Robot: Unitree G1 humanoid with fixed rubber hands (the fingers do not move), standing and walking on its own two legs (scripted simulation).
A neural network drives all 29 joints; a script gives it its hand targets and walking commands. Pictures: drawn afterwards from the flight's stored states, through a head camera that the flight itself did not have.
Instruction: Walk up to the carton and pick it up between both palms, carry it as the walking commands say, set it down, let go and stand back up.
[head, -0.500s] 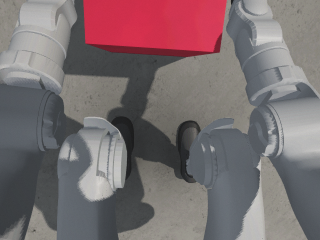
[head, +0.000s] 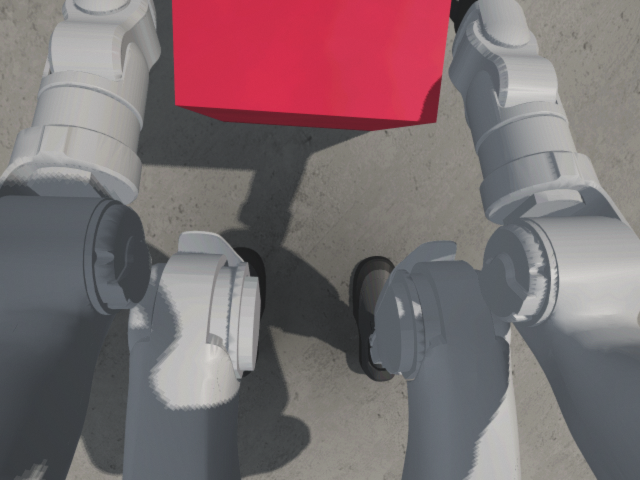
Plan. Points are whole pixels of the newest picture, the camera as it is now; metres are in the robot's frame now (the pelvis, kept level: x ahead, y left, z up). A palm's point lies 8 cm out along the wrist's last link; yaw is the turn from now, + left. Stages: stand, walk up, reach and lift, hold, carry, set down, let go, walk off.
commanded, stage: reach and lift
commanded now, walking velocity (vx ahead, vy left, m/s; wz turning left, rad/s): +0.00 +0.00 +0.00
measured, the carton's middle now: (307, 22) +0.53 +0.04 -0.23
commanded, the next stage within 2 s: none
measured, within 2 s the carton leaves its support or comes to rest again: leaves its support in 0.36 s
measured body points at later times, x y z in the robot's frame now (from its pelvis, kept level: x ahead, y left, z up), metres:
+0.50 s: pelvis +0.00 +0.00 +0.01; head +0.35 +0.04 +0.28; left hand +0.55 +0.21 -0.14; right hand +0.55 -0.10 -0.14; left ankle +0.11 +0.11 -0.32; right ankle +0.11 -0.11 -0.32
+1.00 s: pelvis +0.00 +0.00 +0.05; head +0.35 +0.05 +0.34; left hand +0.55 +0.21 -0.08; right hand +0.56 -0.10 -0.08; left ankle +0.11 +0.11 -0.32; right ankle +0.11 -0.11 -0.32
